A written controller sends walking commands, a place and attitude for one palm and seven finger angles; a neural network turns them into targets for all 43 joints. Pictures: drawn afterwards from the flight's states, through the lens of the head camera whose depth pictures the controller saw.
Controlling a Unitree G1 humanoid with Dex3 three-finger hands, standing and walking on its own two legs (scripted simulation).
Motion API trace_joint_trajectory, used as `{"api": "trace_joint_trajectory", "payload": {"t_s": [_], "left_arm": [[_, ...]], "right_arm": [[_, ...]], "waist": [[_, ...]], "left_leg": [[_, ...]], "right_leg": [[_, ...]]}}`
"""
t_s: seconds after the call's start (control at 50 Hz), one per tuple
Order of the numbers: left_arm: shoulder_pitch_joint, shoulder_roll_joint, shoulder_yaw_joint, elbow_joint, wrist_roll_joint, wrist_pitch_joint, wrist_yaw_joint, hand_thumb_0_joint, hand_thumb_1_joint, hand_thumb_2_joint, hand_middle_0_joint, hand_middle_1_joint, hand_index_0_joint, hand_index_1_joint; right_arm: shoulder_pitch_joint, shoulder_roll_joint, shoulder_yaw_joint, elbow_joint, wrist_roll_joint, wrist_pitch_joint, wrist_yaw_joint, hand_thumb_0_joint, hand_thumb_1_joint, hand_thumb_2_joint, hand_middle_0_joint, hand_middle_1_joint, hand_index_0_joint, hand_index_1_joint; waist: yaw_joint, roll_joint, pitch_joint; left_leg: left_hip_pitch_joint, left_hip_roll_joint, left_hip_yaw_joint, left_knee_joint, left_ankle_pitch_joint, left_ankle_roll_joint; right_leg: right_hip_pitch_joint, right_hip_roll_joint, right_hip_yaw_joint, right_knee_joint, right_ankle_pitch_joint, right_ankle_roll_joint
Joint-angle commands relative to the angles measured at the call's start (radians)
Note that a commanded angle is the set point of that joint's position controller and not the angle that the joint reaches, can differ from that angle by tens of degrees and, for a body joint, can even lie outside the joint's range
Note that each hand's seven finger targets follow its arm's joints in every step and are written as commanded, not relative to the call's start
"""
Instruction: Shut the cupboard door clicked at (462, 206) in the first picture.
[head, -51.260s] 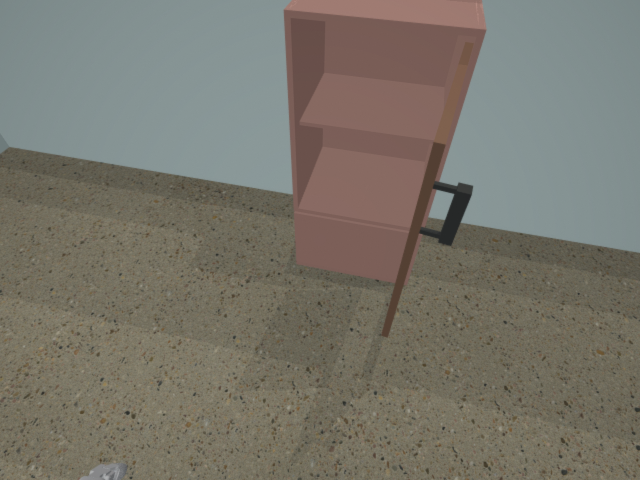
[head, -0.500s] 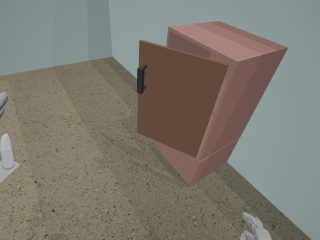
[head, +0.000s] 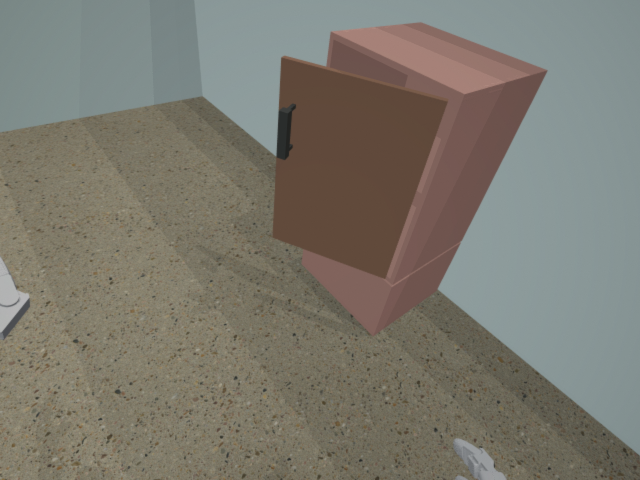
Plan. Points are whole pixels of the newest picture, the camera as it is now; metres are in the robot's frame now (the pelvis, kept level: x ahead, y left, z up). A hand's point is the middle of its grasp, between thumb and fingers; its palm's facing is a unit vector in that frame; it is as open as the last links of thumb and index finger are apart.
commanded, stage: stop stepping back and stand still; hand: left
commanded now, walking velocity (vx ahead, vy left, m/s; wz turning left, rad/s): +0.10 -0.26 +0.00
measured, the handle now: (287, 131) +0.95 +0.11 -0.01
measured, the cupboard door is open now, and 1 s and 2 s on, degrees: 29 29 29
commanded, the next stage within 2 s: let the arm hang, fingers relaxed in 0.68 s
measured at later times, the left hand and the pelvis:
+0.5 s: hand (35, 326) +0.20 +0.28 +0.17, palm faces +0.43 -0.84 -0.33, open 7.4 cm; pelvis -0.01 +0.02 +0.00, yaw -3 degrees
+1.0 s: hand out of the picture +0.13 +0.22 -0.12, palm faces -0.02 -0.96 -0.28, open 7.4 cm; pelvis -0.01 +0.02 -0.01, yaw -1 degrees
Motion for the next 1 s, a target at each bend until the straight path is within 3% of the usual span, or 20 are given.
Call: {"api": "trace_joint_trajectory", "payload": {"t_s": [0.0,0.06,0.12,0.16,0.2,0.22,0.26,0.3,0.38,0.44,0.46,0.5,0.6,0.72,0.74,0.76,0.8,0.84,0.88,0.98], "left_arm": [[0.16,0.196,0.036,-0.42,-0.002,-0.075,-0.026,0.0,0.9,0.9,-0.2,-0.3,-0.2,-0.3],[0.235,0.228,0.069,-0.424,-0.011,-0.06,-0.019,0.0,0.9,0.9,-0.2,-0.3,-0.2,-0.3],[0.237,0.28,0.116,-0.358,-0.016,-0.034,-0.013,0.0,0.9,0.9,-0.2,-0.3,-0.2,-0.3],[0.19,0.282,0.127,-0.312,-0.018,-0.02,-0.006,0.0,0.9,0.9,-0.2,-0.3,-0.2,-0.3],[0.14,0.311,0.166,-0.293,-0.026,-0.032,0.003,0.0,0.9,0.9,-0.2,-0.3,-0.2,-0.3],[0.091,0.293,0.146,-0.319,-0.025,-0.042,0.009,0.0,0.9,0.9,-0.2,-0.3,-0.2,-0.3],[0.119,0.191,0.054,-0.222,-0.013,-0.034,0.009,0.0,0.9,0.9,-0.2,-0.3,-0.2,-0.3],[0.038,0.194,0.028,-0.257,0.002,-0.057,0.013,0.0,0.9,0.9,-0.2,-0.3,-0.2,-0.3],[-0.007,0.22,0.033,-0.323,0.015,-0.092,0.011,0.0,0.9,0.9,-0.2,-0.3,-0.2,-0.3],[0.034,0.226,0.068,-0.354,0.011,-0.118,-0.003,0.0,0.9,0.9,-0.2,-0.3,-0.2,-0.3],[0.03,0.24,0.088,-0.368,0.013,-0.131,-0.002,0.0,0.9,0.9,-0.2,-0.3,-0.2,-0.3],[0.084,0.233,0.105,-0.354,0.01,-0.137,-0.002,0.0,0.9,0.9,-0.2,-0.3,-0.2,-0.3],[0.234,0.199,0.104,-0.281,-0.012,-0.11,-0.006,0.0,0.9,0.9,-0.2,-0.3,-0.2,-0.3],[0.179,0.209,0.078,-0.247,-0.015,-0.072,-0.006,0.0,0.9,0.9,-0.2,-0.3,-0.2,-0.3],[0.156,0.192,0.052,-0.239,-0.014,-0.069,-0.007,0.0,0.9,0.9,-0.2,-0.3,-0.2,-0.3],[0.1,0.021,-0.361,0.445,0.068,0.064,-0.151,0.0,0.9,0.9,-0.2,-0.3,-0.2,-0.3],[0.056,-0.003,-0.36,0.521,0.072,0.136,-0.171,0.0,0.9,0.9,-0.2,-0.3,-0.2,-0.3],[-0.007,0.018,-0.367,0.629,0.075,0.131,-0.177,0.0,0.9,0.9,-0.2,-0.3,-0.2,-0.3],[-0.062,0.03,-0.377,0.758,0.075,0.128,-0.175,0.0,0.9,0.9,-0.2,-0.3,-0.2,-0.3],[-0.099,-0.006,-0.419,1.064,0.061,0.145,-0.157,0.0,0.9,0.9,-0.2,-0.3,-0.2,-0.3]], "right_arm": [[-0.136,-0.168,-0.061,-0.208,-0.015,-0.069,0.018,0.0,-0.9,-0.9,0.2,0.3,0.2,0.3],[-0.129,-0.171,-0.06,-0.22,-0.02,-0.04,0.013,0.0,-0.9,-0.9,0.2,0.3,0.2,0.3],[-0.104,-0.168,-0.066,-0.216,-0.021,-0.012,-0.008,0.0,-0.9,-0.9,0.2,0.3,0.2,0.3],[-0.087,-0.165,-0.07,-0.202,-0.026,0.009,-0.013,0.0,-0.9,-0.9,0.2,0.3,0.2,0.3],[-0.071,-0.169,-0.079,-0.192,-0.028,0.016,-0.011,0.0,-0.9,-0.9,0.2,0.3,0.2,0.3],[-0.079,-0.175,-0.087,-0.187,-0.015,0.005,-0.002,0.0,-0.9,-0.9,0.2,0.3,0.2,0.3],[-0.09,-0.188,-0.092,-0.183,0.01,-0.001,0.005,0.0,-0.9,-0.9,0.2,0.3,0.2,0.3],[-0.12,-0.188,-0.076,-0.172,0.009,-0.007,0.0,0.0,-0.9,-0.9,0.2,0.3,0.2,0.3],[-0.132,-0.198,-0.078,-0.178,0.009,-0.037,-0.023,0.0,-0.9,-0.9,0.2,0.3,0.2,0.3],[-0.129,-0.187,-0.063,-0.184,-0.008,-0.05,-0.026,0.0,-0.9,-0.9,0.2,0.3,0.2,0.3],[-0.128,-0.188,-0.066,-0.184,-0.013,-0.061,-0.027,0.0,-0.9,-0.9,0.2,0.3,0.2,0.3],[-0.113,-0.181,-0.069,-0.186,-0.014,-0.069,-0.027,0.0,-0.9,-0.9,0.2,0.3,0.2,0.3],[-0.092,-0.178,-0.072,-0.197,-0.004,-0.057,-0.015,0.0,-0.9,-0.9,0.2,0.3,0.2,0.3],[-0.099,-0.185,-0.067,-0.187,0.008,-0.035,-0.02,0.0,-0.9,-0.9,0.2,0.3,0.2,0.3],[-0.1,-0.179,-0.062,-0.188,0.009,-0.032,-0.022,0.0,-0.9,-0.9,0.2,0.3,0.2,0.3],[-0.184,-0.354,-0.106,-0.039,0.017,-0.084,0.063,0.0,-0.9,-0.9,0.2,0.3,0.2,0.3],[-0.084,-0.309,-0.112,-0.007,-0.005,-0.016,0.06,0.0,-0.9,-0.9,0.2,0.3,0.2,0.3],[-0.087,-0.294,-0.094,-0.009,-0.011,0.018,0.058,0.0,-0.9,-0.9,0.2,0.3,0.2,0.3],[-0.099,-0.282,-0.086,0.007,-0.021,0.046,0.059,0.0,-0.9,-0.9,0.2,0.3,0.2,0.3],[-0.08,-0.224,-0.056,0.114,-0.034,0.092,0.059,0.0,-0.9,-0.9,0.2,0.3,0.2,0.3]], "waist": [[0.033,0.205,-0.024],[0.023,0.307,-0.046],[0.004,0.276,-0.039],[-0.008,0.169,-0.036],[-0.011,0.004,-0.034],[0.0,-0.063,-0.035],[0.002,-0.076,0.076],[-0.001,0.017,0.132],[0.007,0.157,0.118],[0.007,0.279,0.106],[0.013,0.273,0.084],[0.017,0.235,0.031],[0.013,0.153,-0.077],[0.01,0.073,-0.103],[0.007,0.07,-0.082],[-0.004,0.079,0.016],[0.01,0.027,-0.046],[0.018,-0.121,-0.008],[0.011,-0.187,0.035],[0.005,0.074,0.067]], "left_leg": [[0.022,0.253,-0.315,-0.533,-0.439,-0.054],[0.018,0.208,-0.194,-0.526,-0.4,-0.087],[-0.011,0.159,-0.126,-0.415,-0.34,-0.096],[-0.089,0.13,-0.096,-0.233,-0.271,-0.089],[-0.088,0.085,-0.032,0.07,-0.1,-0.084],[-0.11,0.059,-0.031,0.166,-0.096,-0.084],[-0.145,0.077,-0.068,0.227,-0.139,-0.066],[-0.08,0.088,-0.046,0.138,-0.112,-0.058],[0.125,0.106,-0.075,-0.08,0.056,-0.022],[0.02,0.212,-0.343,-0.342,-0.116,0.016],[0.008,0.233,-0.371,-0.377,-0.18,0.03],[0.009,0.204,-0.294,-0.381,-0.231,0.015],[0.074,0.127,-0.133,-0.252,-0.035,-0.029],[0.167,0.124,-0.095,-0.133,0.241,-0.026],[0.161,0.121,-0.093,-0.124,0.262,-0.026],[0.101,0.134,-0.099,0.039,0.49,-0.017],[0.126,0.133,-0.092,0.031,0.39,-0.007],[0.078,0.119,-0.11,0.033,0.314,0.002],[0.066,0.078,-0.104,0.049,0.224,-0.012],[0.138,0.093,-0.133,-0.074,0.28,-0.015]], "right_leg": [[0.039,0.036,-0.047,-0.008,0.009,-0.012],[0.171,0.07,-0.131,-0.199,-0.025,-0.025],[0.286,0.046,-0.128,-0.414,0.015,-0.051],[0.313,-0.074,-0.006,-0.459,0.001,-0.111],[0.196,-0.282,0.245,-0.556,-0.084,-0.21],[0.174,-0.337,0.296,-0.57,-0.079,-0.246],[0.089,-0.332,0.283,-0.55,-0.057,-0.234],[0.037,-0.312,0.203,-0.509,0.073,-0.206],[-0.035,-0.17,0.066,-0.386,0.13,-0.066],[0.06,-0.035,-0.035,-0.252,0.048,-0.008],[0.097,-0.035,-0.02,-0.248,0.056,-0.007],[0.167,-0.042,-0.022,-0.321,0.078,-0.01],[0.218,-0.083,0.006,-0.426,0.172,-0.026],[0.164,-0.128,0.025,-0.413,0.391,-0.011],[0.156,-0.132,0.023,-0.411,0.41,-0.011],[0.055,-0.2,-0.029,-0.274,0.63,-0.037],[0.053,-0.179,0.013,-0.282,0.501,-0.052],[0.069,-0.194,0.026,-0.311,0.505,-0.065],[0.062,-0.235,0.052,-0.339,0.527,-0.105],[0.085,-0.196,0.033,-0.369,0.294,-0.082]]}}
